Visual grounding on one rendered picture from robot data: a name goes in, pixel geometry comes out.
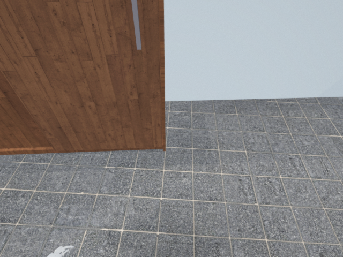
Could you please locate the wardrobe door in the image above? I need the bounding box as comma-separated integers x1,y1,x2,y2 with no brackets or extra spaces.
0,71,51,148
0,0,162,151

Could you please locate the robot left hand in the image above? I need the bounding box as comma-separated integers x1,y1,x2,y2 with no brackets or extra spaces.
47,246,74,257

